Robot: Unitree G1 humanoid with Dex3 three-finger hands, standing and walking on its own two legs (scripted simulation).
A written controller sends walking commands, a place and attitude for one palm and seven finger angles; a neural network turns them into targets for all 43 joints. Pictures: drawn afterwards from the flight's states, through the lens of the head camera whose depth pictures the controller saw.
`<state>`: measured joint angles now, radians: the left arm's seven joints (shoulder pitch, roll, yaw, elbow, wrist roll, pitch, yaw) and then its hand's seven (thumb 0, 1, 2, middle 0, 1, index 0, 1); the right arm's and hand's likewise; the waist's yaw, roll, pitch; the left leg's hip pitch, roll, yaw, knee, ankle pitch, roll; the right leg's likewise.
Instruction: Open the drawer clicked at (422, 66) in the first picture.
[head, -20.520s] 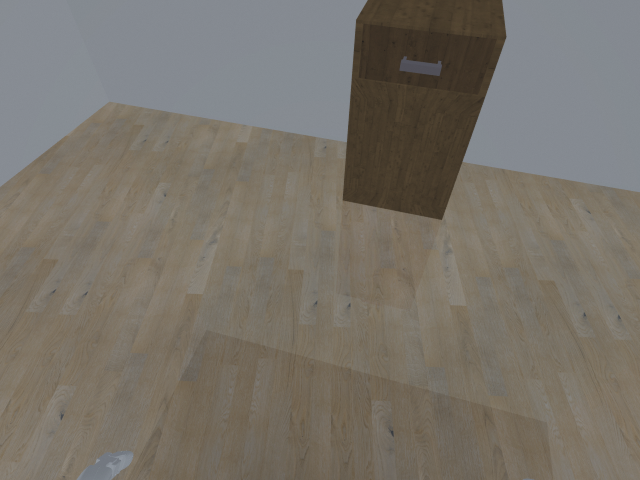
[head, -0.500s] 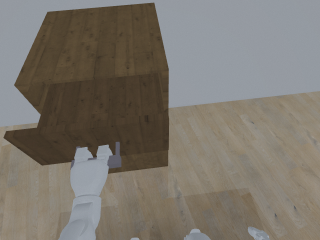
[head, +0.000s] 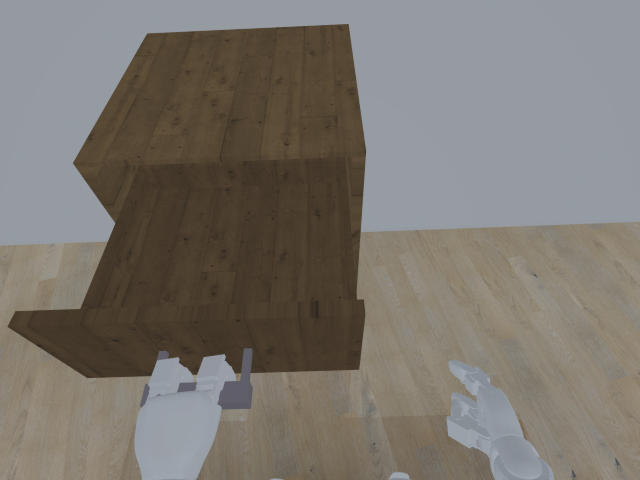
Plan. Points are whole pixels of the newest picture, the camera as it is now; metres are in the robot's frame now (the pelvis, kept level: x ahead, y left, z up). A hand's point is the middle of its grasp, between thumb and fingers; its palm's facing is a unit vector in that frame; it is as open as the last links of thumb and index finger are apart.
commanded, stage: pull the drawer open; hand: left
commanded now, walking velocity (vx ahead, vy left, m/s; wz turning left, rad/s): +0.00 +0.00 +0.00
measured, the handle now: (201, 377) +0.24 +0.19 -0.02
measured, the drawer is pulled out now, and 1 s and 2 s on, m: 0.28 0.30 0.30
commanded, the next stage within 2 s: open the thumb to release the handle in 0.30 s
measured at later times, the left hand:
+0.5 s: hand (194, 452) +0.16 +0.18 -0.04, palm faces +0.04 -0.06 -1.00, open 6.2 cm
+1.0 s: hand (191, 449) +0.16 +0.18 -0.04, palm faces +0.02 -0.08 -1.00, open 13.2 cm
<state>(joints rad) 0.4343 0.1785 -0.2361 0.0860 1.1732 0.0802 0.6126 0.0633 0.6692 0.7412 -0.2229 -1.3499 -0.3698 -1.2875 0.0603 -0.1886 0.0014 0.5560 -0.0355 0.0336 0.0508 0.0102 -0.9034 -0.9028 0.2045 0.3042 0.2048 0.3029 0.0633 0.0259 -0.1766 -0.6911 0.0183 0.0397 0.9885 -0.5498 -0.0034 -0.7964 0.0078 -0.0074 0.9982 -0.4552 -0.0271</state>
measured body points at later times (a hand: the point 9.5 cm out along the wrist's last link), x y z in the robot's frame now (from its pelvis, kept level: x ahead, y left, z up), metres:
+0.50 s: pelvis -0.03 -0.01 -0.02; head +0.03 -0.05 +0.43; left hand +0.15 +0.18 +0.01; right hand +0.17 -0.23 -0.13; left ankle -0.04 +0.12 -0.68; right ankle +0.01 -0.10 -0.68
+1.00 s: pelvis -0.04 -0.01 -0.01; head +0.01 -0.05 +0.44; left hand +0.16 +0.18 +0.01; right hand +0.18 -0.23 -0.12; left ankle -0.04 +0.12 -0.68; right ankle +0.01 -0.10 -0.68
